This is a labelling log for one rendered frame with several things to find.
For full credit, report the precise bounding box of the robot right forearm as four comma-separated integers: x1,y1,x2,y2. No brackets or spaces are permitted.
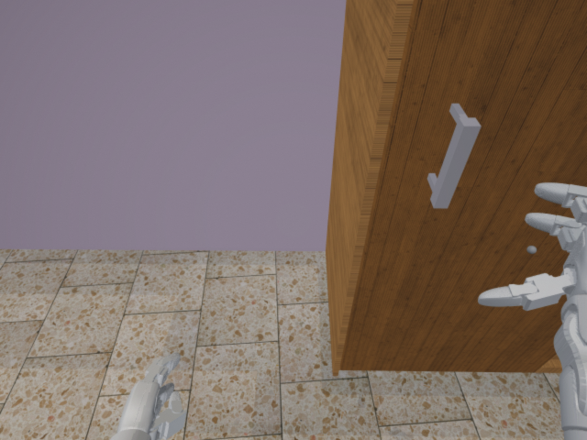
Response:
554,294,587,440

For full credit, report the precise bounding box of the left robot hand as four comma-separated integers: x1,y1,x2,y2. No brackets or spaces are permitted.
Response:
117,352,187,440

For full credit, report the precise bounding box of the handle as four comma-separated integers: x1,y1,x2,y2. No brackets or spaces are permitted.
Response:
427,104,482,208

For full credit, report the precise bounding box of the right robot hand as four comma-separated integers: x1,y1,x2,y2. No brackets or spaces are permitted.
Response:
478,182,587,311

